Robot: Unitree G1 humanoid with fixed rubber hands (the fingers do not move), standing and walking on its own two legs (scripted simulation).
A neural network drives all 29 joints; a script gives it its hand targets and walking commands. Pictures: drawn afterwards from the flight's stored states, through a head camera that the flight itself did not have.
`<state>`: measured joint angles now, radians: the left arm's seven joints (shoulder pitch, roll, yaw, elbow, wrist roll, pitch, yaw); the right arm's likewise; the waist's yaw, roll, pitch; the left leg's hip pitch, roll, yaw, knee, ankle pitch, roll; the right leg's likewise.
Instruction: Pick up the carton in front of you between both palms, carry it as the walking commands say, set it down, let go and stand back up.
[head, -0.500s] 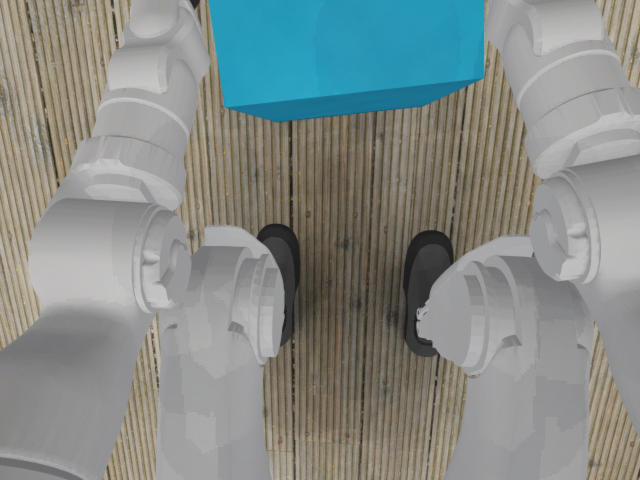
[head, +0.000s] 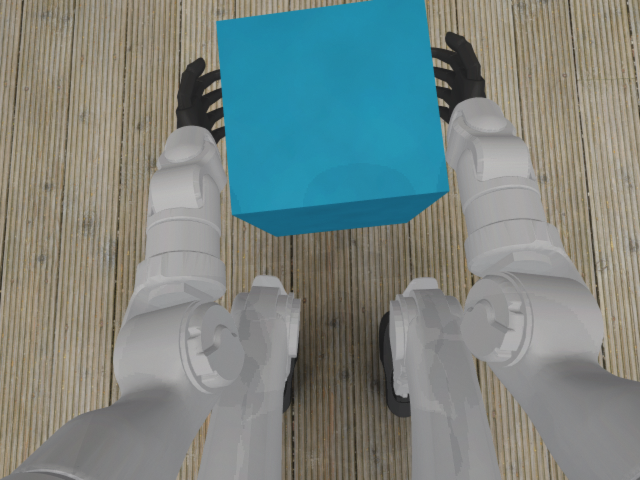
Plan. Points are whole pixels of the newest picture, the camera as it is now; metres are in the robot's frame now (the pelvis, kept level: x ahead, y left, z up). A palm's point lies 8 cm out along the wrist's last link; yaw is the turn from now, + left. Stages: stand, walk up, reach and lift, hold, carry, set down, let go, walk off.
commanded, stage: reach and lift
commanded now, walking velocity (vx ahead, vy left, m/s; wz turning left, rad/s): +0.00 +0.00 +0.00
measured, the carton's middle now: (332, 144) +0.50 +0.02 -0.13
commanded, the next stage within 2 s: none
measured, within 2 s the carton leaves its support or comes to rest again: neither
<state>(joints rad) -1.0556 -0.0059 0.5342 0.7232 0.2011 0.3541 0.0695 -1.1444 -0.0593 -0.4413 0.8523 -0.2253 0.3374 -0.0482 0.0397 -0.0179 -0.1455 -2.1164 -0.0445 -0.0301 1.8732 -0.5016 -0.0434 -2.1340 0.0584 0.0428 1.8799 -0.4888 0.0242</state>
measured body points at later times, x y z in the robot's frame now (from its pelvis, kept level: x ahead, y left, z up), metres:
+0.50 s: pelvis +0.03 +0.00 +0.12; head +0.22 +0.00 +0.53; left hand +0.47 +0.16 +0.08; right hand +0.48 -0.14 +0.08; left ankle +0.12 +0.13 -0.42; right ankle +0.12 -0.12 -0.42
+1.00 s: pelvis +0.08 +0.00 +0.26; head +0.15 +0.00 +0.71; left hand +0.43 +0.16 +0.24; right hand +0.44 -0.15 +0.24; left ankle +0.12 +0.13 -0.42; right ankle +0.12 -0.12 -0.42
